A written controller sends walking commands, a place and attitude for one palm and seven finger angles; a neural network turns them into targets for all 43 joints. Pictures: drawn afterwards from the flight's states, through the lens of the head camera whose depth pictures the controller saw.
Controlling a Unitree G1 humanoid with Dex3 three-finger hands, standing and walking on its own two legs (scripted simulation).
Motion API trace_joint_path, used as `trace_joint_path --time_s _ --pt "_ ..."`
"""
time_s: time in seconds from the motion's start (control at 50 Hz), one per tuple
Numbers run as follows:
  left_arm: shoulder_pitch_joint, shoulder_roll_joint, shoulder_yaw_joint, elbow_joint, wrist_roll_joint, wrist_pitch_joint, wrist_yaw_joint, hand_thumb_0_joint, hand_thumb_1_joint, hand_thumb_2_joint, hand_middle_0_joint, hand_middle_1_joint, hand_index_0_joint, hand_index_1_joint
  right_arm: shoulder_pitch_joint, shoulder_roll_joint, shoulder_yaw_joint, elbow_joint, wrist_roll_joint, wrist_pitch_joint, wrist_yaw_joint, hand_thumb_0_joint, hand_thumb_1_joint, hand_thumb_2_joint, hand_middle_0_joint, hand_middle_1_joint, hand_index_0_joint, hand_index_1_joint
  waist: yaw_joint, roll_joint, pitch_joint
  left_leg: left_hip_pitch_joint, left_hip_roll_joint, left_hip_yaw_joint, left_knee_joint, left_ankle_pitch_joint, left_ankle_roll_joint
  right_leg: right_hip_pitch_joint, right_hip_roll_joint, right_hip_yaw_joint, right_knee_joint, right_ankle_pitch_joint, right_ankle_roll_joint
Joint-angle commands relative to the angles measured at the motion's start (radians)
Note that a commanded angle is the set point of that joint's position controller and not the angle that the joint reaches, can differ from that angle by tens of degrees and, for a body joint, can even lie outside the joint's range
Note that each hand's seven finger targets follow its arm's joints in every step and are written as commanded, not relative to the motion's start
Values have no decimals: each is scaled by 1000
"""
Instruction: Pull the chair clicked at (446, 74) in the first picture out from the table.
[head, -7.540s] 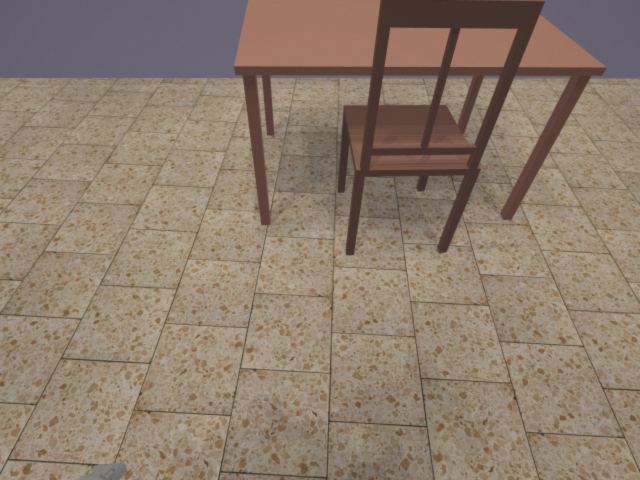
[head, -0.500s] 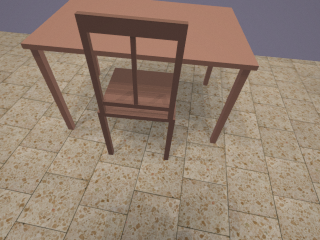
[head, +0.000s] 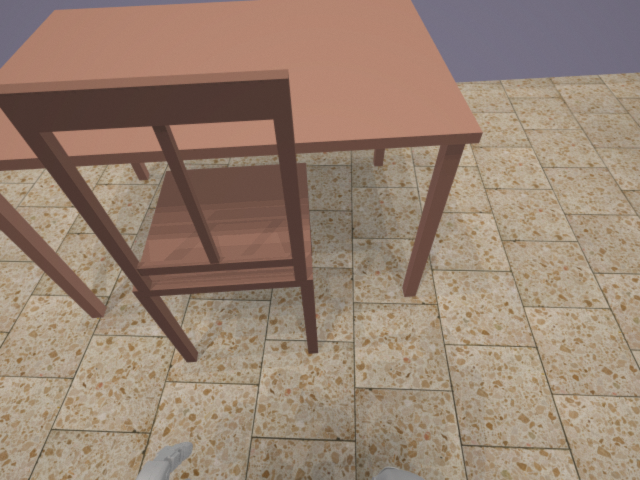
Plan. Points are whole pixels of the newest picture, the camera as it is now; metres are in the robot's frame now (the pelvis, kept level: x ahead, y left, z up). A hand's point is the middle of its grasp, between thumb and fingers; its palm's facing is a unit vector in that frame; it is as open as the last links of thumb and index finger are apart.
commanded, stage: take the last steps up to it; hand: left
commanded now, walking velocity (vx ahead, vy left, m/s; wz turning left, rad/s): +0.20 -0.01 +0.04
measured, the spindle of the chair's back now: (192, 204) +0.58 +0.25 -0.04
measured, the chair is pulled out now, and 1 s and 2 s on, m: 0.00 0.00 0.00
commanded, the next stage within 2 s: come to a stop and stand still in 0.16 s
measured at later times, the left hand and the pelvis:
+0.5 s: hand out of the picture +0.10 +0.18 -0.17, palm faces +0.07 -0.99 -0.15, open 7.4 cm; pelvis +0.13 +0.02 +0.02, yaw -1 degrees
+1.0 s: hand out of the picture +0.13 +0.15 -0.13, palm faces +0.05 -0.96 -0.27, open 7.3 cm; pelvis +0.10 -0.04 +0.03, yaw -1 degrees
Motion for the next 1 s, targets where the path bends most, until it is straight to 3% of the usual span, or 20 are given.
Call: trace_joint_path --time_s 0.0,0.06,0.2,0.26,0.28,0.3,0.32,0.34,0.46,0.54,0.62,0.64,0.66,0.68,0.7,0.72,0.74,0.78,0.88,0.98 --pt "188 140 25 20 -11 9 33 0 900 900 -200 -300 -200 -300 -90 -85 -23 -120 -5 -27 -5 0 -900 -900 200 300 200 300 78 -63 -75 -395 63 -99 324 128 16 258 -315 361 -408 49 -161" --pt "131 90 6 21 0 -1 38 0 900 900 -200 -300 -200 -300 -15 -46 -15 -97 -12 1 -1 0 -900 -900 200 300 200 300 3 -108 -54 -261 67 -56 119 153 -15 94 -248 176 -428 194 -121" --pt "195 124 11 64 -1 7 27 0 900 900 -200 -300 -200 -300 -137 -49 -7 -139 -11 -11 10 0 -900 -900 200 300 200 300 47 -117 -57 -183 21 6 -246 220 -24 167 -211 174 -411 115 -119" --pt "183 111 7 79 -6 19 30 0 900 900 -200 -300 -200 -300 -115 -59 -1 -121 -11 -22 2 0 -900 -900 200 300 200 300 18 -101 -32 -23 0 15 -443 342 -33 113 -175 147 -325 84 -71" --pt "191 79 -4 86 -10 25 32 0 900 900 -200 -300 -200 -300 -85 -78 4 -102 -8 -29 -3 0 -900 -900 200 300 200 300 14 -32 -53 63 23 -32 -523 475 -33 103 -123 118 -233 114 -31" --pt "230 37 -17 87 -15 31 36 0 900 900 -200 -300 -200 -300 -65 -131 3 -98 -10 -36 -12 0 -900 -900 200 300 200 300 26 104 -83 113 141 -156 -567 705 8 75 -53 84 -141 27 22" --pt "268 12 -26 101 -17 38 42 0 900 900 -200 -300 -200 -300 -96 -168 0 -106 -10 -26 -20 0 -900 -900 200 300 200 300 52 158 -90 75 238 -223 -590 822 67 111 -23 51 -122 -126 55" --pt "298 16 -32 119 -20 51 48 0 900 900 -200 -300 -200 -300 -144 -174 6 -106 -4 -20 -30 0 -900 -900 200 300 200 300 68 254 -101 49 269 -255 -636 895 105 143 -14 51 -68 -218 79" --pt "270 74 -20 115 -12 86 55 0 900 900 -200 -300 -200 -300 -197 -179 -23 -108 6 7 -58 0 -900 -900 200 300 200 300 48 114 -121 156 259 -174 -604 1179 146 63 -29 116 73 -237 88" --pt "265 58 -5 76 -6 104 55 0 900 900 -200 -300 -200 -300 -245 -197 -46 -139 -1 29 -52 0 -900 -900 200 300 200 300 53 90 -150 103 274 -143 -599 1009 172 46 -20 121 183 -278 88" --pt "311 36 -4 67 -2 97 55 0 900 900 -200 -300 -200 -300 -295 -184 -50 -163 -6 39 -33 0 -900 -900 200 300 200 300 84 113 -147 -40 210 -100 -584 640 116 172 -12 84 -8 -118 87" --pt "331 48 -6 74 0 87 55 0 900 900 -200 -300 -200 -300 -300 -166 -44 -164 0 40 -28 0 -900 -900 200 300 200 300 95 57 -144 -87 162 -85 -541 498 79 235 -14 93 -139 -13 86" --pt "312 90 -7 69 7 74 59 0 900 900 -200 -300 -200 -300 -294 -119 -38 -169 7 42 -20 0 -900 -900 200 300 200 300 86 -80 -110 -123 64 -38 -453 302 14 206 -96 231 -286 54 63" --pt "238 152 -9 49 6 66 57 0 900 900 -200 -300 -200 -300 -270 -67 -25 -179 15 48 -10 0 -900 -900 200 300 200 300 44 -204 -75 -129 -18 3 -411 126 -31 120 -237 370 -382 -1 -1" --pt "201 188 -5 27 3 66 52 0 900 900 -200 -300 -200 -300 -275 -81 -26 -175 7 59 -4 0 -900 -900 200 300 200 300 59 -192 -60 -85 -30 -21 -348 71 -36 21 -287 418 -453 -158 -54" --pt "174 196 1 22 3 64 54 0 900 900 -200 -300 -200 -300 -292 -91 -27 -176 0 67 -2 0 -900 -900 200 300 200 300 71 -255 -11 -126 -27 -52 -288 62 -30 -4 -280 457 -486 -215 -66" --pt "169 177 -1 26 3 61 56 0 900 900 -200 -300 -200 -300 -281 -104 -27 -167 -3 66 -3 0 -900 -900 200 300 200 300 64 -238 8 -150 -20 -66 -258 92 -26 28 -283 460 -477 -153 -75" --pt "162 169 -1 28 1 56 53 0 900 900 -200 -300 -200 -300 -249 -109 -25 -143 -2 57 -1 0 -900 -900 200 300 200 300 64 -142 -7 -187 -29 -79 -189 113 -29 116 -264 392 -413 47 -84" --pt "243 178 14 43 0 50 63 0 900 900 -200 -300 -200 -300 -230 -131 -25 -156 0 56 -9 0 -900 -900 200 300 200 300 99 -149 -86 -281 -41 -90 -106 91 -60 353 -287 334 -301 517 -114" --pt "249 189 21 45 4 58 69 0 900 900 -200 -300 -200 -300 -224 -125 -22 -175 4 61 -11 0 -900 -900 200 300 200 300 108 -176 -117 -250 -44 -84 -154 77 -67 377 -285 319 -291 528 -122"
